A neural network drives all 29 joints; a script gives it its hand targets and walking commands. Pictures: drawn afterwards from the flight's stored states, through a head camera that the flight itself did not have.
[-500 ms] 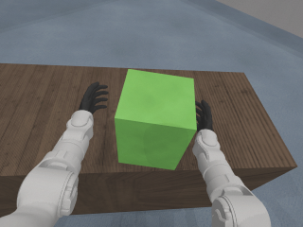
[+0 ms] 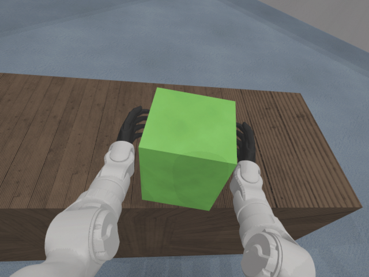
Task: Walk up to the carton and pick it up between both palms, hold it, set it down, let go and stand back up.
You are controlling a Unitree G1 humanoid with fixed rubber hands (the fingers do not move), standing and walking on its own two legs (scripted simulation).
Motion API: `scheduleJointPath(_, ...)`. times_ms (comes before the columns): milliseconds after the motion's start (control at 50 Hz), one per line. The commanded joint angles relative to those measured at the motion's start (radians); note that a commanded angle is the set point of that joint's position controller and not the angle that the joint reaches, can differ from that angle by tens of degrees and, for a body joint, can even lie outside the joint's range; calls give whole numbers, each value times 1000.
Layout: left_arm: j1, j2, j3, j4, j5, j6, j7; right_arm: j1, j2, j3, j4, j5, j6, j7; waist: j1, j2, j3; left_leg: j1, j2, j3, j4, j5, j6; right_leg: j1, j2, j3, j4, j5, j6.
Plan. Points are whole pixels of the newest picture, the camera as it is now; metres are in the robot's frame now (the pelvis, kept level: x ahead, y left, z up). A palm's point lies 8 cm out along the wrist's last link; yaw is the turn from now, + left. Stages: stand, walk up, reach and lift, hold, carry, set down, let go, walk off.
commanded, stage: reach and lift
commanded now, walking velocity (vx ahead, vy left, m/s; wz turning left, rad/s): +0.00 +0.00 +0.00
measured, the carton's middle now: (185, 154) +0.42 -0.01 +0.01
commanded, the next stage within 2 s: none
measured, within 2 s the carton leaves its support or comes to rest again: leaves its support in 1.80 s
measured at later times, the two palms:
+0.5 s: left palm (126, 142) +0.42 +0.13 +0.05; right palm (244, 161) +0.38 -0.14 +0.05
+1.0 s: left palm (126, 143) +0.42 +0.13 +0.05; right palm (244, 162) +0.38 -0.14 +0.05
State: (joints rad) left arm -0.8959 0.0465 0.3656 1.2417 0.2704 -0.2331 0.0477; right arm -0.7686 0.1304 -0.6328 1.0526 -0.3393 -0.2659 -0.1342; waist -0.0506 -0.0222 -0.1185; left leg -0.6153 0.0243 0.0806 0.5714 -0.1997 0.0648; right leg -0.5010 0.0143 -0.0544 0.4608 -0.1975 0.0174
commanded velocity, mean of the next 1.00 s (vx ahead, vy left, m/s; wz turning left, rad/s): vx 0.00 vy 0.00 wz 0.00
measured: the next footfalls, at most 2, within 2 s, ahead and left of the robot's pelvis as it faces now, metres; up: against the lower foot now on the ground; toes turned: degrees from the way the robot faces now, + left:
none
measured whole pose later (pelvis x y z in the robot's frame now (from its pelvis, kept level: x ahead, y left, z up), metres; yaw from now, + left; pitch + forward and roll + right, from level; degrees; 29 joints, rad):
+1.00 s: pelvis +0.02 -0.02 +0.01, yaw +2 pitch +9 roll -2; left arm -0.79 0.00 0.50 1.13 0.43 -0.21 -0.02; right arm -0.67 0.25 -0.75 1.01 -0.48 -0.37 -0.17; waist -0.04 -0.06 -0.07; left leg -0.43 0.02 0.06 0.43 -0.16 0.03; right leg -0.31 0.02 -0.08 0.34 -0.18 -0.01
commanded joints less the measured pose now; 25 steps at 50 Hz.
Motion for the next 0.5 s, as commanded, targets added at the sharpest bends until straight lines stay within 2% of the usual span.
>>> scheduleJointPath(0, -553, -302, -59, -97, 124, -73, -98, -519, 343, 137, -102, -178, -86, 137, 23, 129, -666, 617, 31, -36, -52, 449, -127, 175, 12, -42, -61, 245, -31)
scheduleJointPath(80, -555, -422, -96, -112, 143, -67, -110, -516, 424, 129, -76, -223, -100, 152, -3, 146, -639, 641, 38, -37, -76, 448, -135, 178, 19, -49, -87, 229, -32)
scheduleJointPath(100, -534, -409, -58, -77, 157, -67, -118, -512, 444, 148, -68, -231, -96, 154, 23, 110, -601, 602, 34, -26, -87, 435, -123, 222, 13, -34, -96, 242, -32)
scheduleJointPath(140, -539, -449, -89, -111, 152, -71, -120, -511, 471, 151, -63, -233, -104, 156, -1, 121, -607, 618, 39, -26, -103, 446, -130, 244, 17, -44, -103, 263, -26)
scheduleJointPath(180, -537, -450, -77, -114, 160, -74, -122, -503, 485, 154, -47, -247, -103, 157, 14, 119, -606, 625, 43, -25, -107, 451, -128, 237, 14, -39, -112, 244, -27)
scheduleJointPath(200, -529, -460, -77, -107, 159, -73, -123, -503, 491, 164, -59, -245, -108, 155, 9, 97, -606, 621, 47, -27, -112, 437, -124, 251, 16, -39, -117, 254, -27)
scheduleJointPath(240, -530, -477, -82, -115, 158, -74, -127, -499, 518, 171, -47, -250, -111, 154, 8, 102, -600, 600, 44, -22, -122, 443, -125, 295, 11, -37, -116, 277, -18)
scheduleJointPath(320, -497, -473, -54, -111, 184, -61, -138, -492, 546, 186, -41, -249, -110, 148, 25, 82, -548, 551, 35, -10, -156, 385, -108, 353, 0, -21, -126, 289, -14)
scheduleJointPath(340, -505, -477, -62, -113, 181, -57, -143, -482, 548, 188, -42, -252, -109, 148, 9, 96, -535, 556, 35, -8, -160, 380, -109, 358, -2, -25, -124, 296, -10)
scheduleJointPath(360, -486, -475, -52, -109, 188, -52, -146, -478, 550, 189, -30, -250, -109, 143, 14, 83, -530, 543, 34, -11, -165, 383, -106, 369, -2, -21, -127, 300, -7)
scheduleJointPath(440, -499, -498, -80, -152, 187, -47, -140, -485, 547, 175, -33, -251, -128, 138, -1, 118, -556, 595, 39, -14, -152, 441, -125, 342, 6, -35, -136, 296, -10)
scheduleJointPath(480, -486, -498, -67, -153, 189, -45, -145, -478, 550, 187, -42, -251, -131, 135, 4, 95, -556, 576, 35, -10, -156, 427, -119, 361, 6, -31, -137, 309, -8)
